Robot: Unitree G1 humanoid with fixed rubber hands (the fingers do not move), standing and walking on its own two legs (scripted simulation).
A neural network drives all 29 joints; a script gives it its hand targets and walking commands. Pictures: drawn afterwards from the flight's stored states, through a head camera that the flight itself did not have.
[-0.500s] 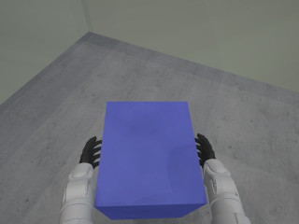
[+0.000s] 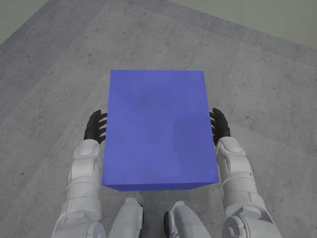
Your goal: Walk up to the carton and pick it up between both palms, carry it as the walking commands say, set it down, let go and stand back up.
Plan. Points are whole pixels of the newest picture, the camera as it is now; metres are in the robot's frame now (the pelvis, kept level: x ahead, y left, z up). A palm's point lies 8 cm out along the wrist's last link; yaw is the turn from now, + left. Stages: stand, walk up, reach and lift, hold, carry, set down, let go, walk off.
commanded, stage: set down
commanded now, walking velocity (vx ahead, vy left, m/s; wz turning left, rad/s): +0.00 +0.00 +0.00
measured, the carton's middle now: (156, 139) +0.40 +0.00 -0.13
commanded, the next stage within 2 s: none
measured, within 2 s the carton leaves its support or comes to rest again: neither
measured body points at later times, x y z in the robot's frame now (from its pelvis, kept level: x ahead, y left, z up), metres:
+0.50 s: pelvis -0.01 +0.00 -0.08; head +0.19 +0.01 +0.33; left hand +0.41 +0.17 -0.15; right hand +0.42 -0.17 -0.15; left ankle +0.09 +0.10 -0.66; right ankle +0.05 -0.09 -0.66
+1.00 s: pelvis -0.02 +0.00 -0.15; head +0.22 +0.01 +0.23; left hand +0.44 +0.16 -0.24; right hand +0.43 -0.17 -0.23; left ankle +0.09 +0.10 -0.66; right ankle +0.05 -0.09 -0.66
